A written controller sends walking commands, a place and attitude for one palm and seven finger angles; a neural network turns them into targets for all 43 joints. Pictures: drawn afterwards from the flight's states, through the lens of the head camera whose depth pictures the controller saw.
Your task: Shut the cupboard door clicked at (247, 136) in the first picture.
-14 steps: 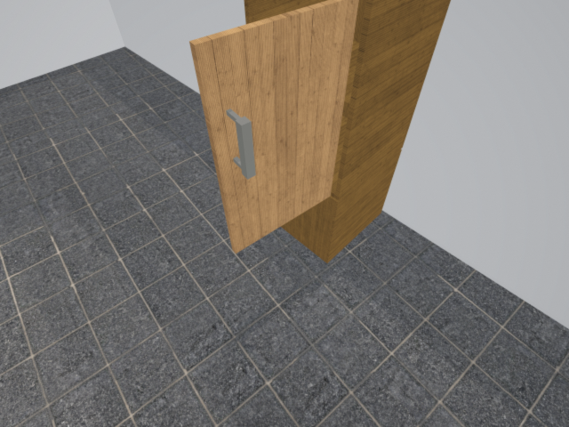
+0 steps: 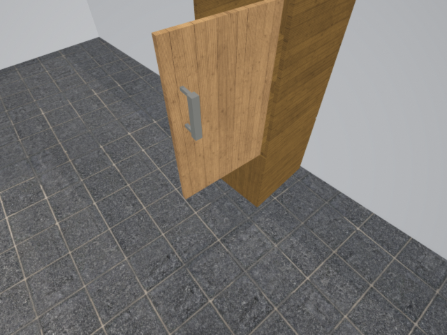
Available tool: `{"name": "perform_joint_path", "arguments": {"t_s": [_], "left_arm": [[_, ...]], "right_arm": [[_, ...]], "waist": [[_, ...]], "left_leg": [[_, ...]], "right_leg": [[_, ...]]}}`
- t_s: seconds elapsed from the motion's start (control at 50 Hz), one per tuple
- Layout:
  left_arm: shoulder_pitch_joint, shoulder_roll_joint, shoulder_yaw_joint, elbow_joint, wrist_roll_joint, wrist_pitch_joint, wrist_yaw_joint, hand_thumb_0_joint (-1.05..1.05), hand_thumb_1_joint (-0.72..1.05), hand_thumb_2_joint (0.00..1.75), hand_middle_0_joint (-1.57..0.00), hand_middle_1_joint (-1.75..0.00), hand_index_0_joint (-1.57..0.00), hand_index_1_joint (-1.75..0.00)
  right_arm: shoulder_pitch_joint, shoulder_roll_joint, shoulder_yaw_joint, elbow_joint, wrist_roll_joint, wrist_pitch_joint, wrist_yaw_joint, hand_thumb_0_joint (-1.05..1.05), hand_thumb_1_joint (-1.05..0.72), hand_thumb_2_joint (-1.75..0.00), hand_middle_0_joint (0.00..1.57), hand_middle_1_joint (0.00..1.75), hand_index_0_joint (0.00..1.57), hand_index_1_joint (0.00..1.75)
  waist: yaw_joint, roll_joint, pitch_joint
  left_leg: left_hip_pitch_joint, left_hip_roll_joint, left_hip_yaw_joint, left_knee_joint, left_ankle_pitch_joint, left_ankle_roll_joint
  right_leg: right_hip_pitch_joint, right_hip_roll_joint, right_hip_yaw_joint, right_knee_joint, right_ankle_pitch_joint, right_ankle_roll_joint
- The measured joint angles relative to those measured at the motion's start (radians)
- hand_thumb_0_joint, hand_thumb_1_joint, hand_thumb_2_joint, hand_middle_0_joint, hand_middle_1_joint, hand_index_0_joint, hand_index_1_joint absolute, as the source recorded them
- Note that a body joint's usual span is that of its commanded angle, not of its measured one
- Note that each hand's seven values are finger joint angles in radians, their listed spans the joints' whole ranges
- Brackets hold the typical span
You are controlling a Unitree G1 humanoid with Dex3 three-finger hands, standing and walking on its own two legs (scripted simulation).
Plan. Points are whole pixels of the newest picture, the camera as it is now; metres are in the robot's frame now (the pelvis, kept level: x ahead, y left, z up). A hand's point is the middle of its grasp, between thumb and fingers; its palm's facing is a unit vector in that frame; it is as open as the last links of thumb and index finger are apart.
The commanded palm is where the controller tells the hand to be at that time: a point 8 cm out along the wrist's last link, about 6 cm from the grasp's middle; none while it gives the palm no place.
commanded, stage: look at it before walking up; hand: left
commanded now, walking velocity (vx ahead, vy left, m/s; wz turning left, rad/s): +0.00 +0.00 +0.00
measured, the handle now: (190, 113) +0.62 +0.12 +0.03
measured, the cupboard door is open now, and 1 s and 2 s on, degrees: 83 83 83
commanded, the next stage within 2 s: walk to a spot facing it in 0.56 s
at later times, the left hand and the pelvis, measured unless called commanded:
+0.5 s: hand out of the picture +0.07 +0.25 -0.16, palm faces -0.03 -0.94 -0.34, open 7.4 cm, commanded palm none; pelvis +0.00 +0.00 +0.00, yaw +0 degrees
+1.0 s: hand out of the picture +0.07 +0.21 -0.18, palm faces -0.12 -0.95 -0.29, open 7.4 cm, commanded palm none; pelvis -0.01 +0.00 -0.02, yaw -8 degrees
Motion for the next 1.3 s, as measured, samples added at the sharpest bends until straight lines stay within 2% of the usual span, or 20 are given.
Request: {"name": "perform_joint_path", "arguments": {"t_s": [0.74,0.86,0.96,1.04,1.08,1.1,1.16,1.2,1.24,1.3], "left_arm": [[-0.001,0.009,0.001,-0.006,0.0,0.004,-0.001,0.01,0.91,0.9,-0.2,-0.3,-0.2,-0.3],[0.022,-0.018,0.014,-0.037,-0.001,0.043,0.009,0.01,0.91,0.9,-0.2,-0.3,-0.2,-0.3],[0.049,-0.048,0.025,-0.084,0.004,0.074,-0.003,0.01,0.91,0.9,-0.2,-0.3,-0.2,-0.3],[0.056,-0.076,0.038,-0.123,0.006,0.1,-0.015,0.01,0.91,0.9,-0.2,-0.3,-0.2,-0.3],[0.068,-0.094,0.043,-0.148,0.008,0.094,-0.023,0.01,0.91,0.9,-0.2,-0.3,-0.2,-0.3],[0.084,-0.091,0.045,-0.166,0.012,0.083,-0.025,0.01,0.91,0.9,-0.2,-0.3,-0.2,-0.3],[0.093,-0.114,0.051,-0.174,0.012,0.065,-0.009,0.01,0.91,0.9,-0.2,-0.3,-0.2,-0.3],[0.11,-0.125,0.052,-0.177,0.012,0.066,-0.002,0.01,0.91,0.9,-0.2,-0.3,-0.2,-0.3],[0.128,-0.129,0.052,-0.175,0.011,0.064,0.003,0.01,0.91,0.9,-0.2,-0.3,-0.2,-0.3],[0.149,-0.131,0.052,-0.169,0.011,0.062,0.006,0.01,0.91,0.9,-0.2,-0.3,-0.2,-0.3]], "right_arm": [[-0.005,-0.002,-0.002,0.0,0.0,-0.002,-0.002,0.01,-0.9,-0.9,0.2,0.3,0.21,0.3],[-0.006,0.033,-0.012,-0.044,-0.003,0.015,-0.02,0.01,-0.9,-0.9,0.2,0.3,0.21,0.3],[0.019,0.08,-0.022,-0.092,-0.007,0.031,-0.024,0.0,-0.9,-0.9,0.2,0.3,0.21,0.3],[0.047,0.099,-0.03,-0.111,-0.016,0.032,-0.024,0.0,-0.9,-0.9,0.2,0.3,0.21,0.3],[0.064,0.096,-0.035,-0.113,-0.017,0.038,-0.024,0.0,-0.9,-0.9,0.2,0.3,0.21,0.3],[0.073,0.099,-0.037,-0.115,-0.013,0.045,-0.023,0.01,-0.9,-0.9,0.21,0.3,0.21,0.3],[0.051,0.088,-0.052,-0.117,0.001,0.074,-0.021,0.01,-0.9,-0.9,0.2,0.3,0.21,0.3],[0.031,0.087,-0.057,-0.125,0.002,0.077,-0.018,0.01,-0.9,-0.9,0.2,0.3,0.21,0.3],[0.008,0.09,-0.059,-0.144,0.003,0.072,-0.018,0.01,-0.9,-0.9,0.2,0.3,0.21,0.3],[-0.019,0.096,-0.059,-0.171,0.007,0.06,-0.021,0.01,-0.9,-0.9,0.2,0.3,0.2,0.3]], "waist": [[0.005,-0.005,0.005],[0.016,-0.005,0.013],[0.018,-0.023,0.032],[0.023,-0.015,0.064],[0.027,0.009,0.07],[0.03,0.0,0.059],[0.033,0.023,0.085],[0.036,0.016,0.091],[0.037,-0.002,0.093],[0.04,-0.026,0.085]], "left_leg": [[-0.004,-0.005,0.009,0.002,-0.003,0.006],[-0.045,0.014,0.057,0.092,-0.053,0.002],[-0.084,0.026,0.111,0.186,-0.103,0.001],[-0.097,0.049,0.147,0.248,-0.134,-0.006],[-0.118,0.076,0.15,0.302,-0.159,-0.022],[-0.152,0.077,0.15,0.362,-0.182,-0.024],[-0.28,0.054,0.019,0.671,-0.331,-0.024],[-0.345,0.034,-0.018,0.804,-0.313,-0.029],[-0.38,0.022,-0.032,0.842,-0.28,-0.038],[-0.379,0.013,-0.042,0.774,-0.262,-0.048]], "right_leg": [[-0.009,-0.005,0.009,0.005,-0.001,0.006],[-0.075,0.01,0.058,0.104,-0.035,0.005],[-0.169,0.02,0.103,0.263,-0.09,0.0],[-0.26,0.011,0.06,0.505,-0.259,-0.004],[-0.246,0.004,0.038,0.465,-0.212,-0.008],[-0.231,-0.005,0.061,0.394,-0.15,-0.014],[-0.248,0.028,0.067,0.404,-0.154,-0.031],[-0.245,0.041,0.088,0.355,-0.124,-0.039],[-0.24,0.049,0.121,0.293,-0.077,-0.039],[-0.232,0.057,0.173,0.218,-0.023,-0.04]]}}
